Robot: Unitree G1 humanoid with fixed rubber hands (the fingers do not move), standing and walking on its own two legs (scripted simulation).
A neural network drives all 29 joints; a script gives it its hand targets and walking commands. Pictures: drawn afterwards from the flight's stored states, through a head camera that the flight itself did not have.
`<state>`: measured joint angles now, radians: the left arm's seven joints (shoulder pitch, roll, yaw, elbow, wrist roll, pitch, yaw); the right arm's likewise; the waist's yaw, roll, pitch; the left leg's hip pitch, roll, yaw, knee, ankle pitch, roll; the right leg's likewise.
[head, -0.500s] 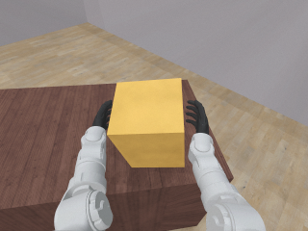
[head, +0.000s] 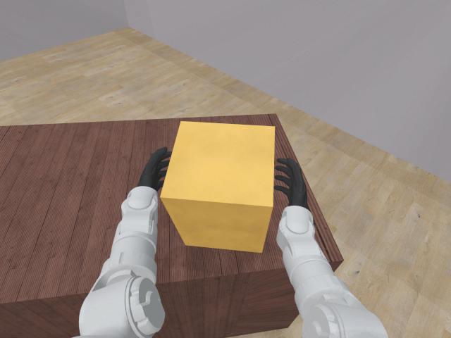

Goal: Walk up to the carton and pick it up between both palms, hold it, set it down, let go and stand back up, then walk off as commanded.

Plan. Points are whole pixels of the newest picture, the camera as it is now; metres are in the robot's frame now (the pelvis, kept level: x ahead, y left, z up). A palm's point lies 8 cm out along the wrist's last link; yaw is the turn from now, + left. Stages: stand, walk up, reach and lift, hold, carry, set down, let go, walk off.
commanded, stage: set down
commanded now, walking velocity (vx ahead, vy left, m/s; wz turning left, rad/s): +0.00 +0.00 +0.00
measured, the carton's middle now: (224, 192) +0.41 +0.00 +0.00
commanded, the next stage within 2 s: none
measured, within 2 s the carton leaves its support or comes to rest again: rests again in 1.34 s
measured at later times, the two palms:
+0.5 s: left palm (151, 185) +0.39 +0.15 +0.06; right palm (294, 200) +0.34 -0.13 +0.06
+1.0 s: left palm (156, 184) +0.40 +0.14 +0.04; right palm (293, 201) +0.35 -0.13 +0.04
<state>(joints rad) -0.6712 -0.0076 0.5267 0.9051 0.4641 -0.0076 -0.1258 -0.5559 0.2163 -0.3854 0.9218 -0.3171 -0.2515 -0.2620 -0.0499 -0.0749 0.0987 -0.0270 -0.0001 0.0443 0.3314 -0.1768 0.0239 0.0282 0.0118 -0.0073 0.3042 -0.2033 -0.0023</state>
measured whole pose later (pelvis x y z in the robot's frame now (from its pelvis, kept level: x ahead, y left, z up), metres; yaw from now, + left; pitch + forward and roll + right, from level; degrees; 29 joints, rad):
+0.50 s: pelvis +0.00 +0.00 +0.00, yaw +0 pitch -6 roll +0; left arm -0.68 -0.01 0.54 0.92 0.46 -0.08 -0.14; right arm -0.56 0.22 -0.40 0.92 -0.32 -0.30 -0.26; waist -0.05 -0.08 0.10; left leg -0.06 0.00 0.05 0.33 -0.18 0.02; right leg 0.00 0.01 0.00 0.30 -0.20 0.00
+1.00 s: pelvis +0.01 +0.00 +0.00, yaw +0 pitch -2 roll +0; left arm -0.68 -0.02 0.54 0.92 0.46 -0.16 -0.12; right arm -0.55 0.22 -0.42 0.93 -0.32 -0.37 -0.26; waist -0.05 -0.08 0.10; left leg -0.13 0.00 0.05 0.33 -0.18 0.02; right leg -0.07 0.01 0.00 0.30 -0.20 0.00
